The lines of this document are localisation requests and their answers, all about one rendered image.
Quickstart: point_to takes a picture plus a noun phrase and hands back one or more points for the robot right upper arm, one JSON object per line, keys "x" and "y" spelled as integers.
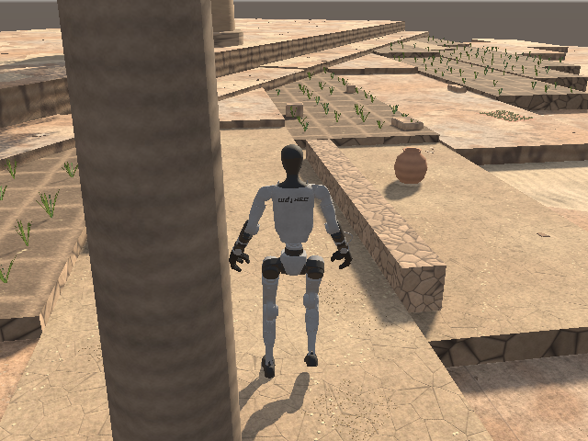
{"x": 321, "y": 192}

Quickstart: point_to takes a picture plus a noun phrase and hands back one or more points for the left robot shin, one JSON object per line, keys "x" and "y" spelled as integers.
{"x": 269, "y": 335}

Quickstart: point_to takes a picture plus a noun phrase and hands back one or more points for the right robot hand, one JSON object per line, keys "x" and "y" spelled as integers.
{"x": 338, "y": 256}

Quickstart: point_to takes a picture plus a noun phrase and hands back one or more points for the left robot hand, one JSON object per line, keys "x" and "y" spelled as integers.
{"x": 239, "y": 258}

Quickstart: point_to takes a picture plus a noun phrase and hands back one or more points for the robot left forearm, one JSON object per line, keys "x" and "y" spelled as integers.
{"x": 242, "y": 241}

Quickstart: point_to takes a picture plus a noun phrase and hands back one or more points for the robot right forearm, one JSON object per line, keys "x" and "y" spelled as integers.
{"x": 340, "y": 241}

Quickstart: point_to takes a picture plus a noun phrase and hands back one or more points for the right robot thigh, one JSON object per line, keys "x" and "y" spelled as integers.
{"x": 314, "y": 274}

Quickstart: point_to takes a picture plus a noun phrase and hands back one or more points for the robot left upper arm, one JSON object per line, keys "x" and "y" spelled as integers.
{"x": 257, "y": 209}

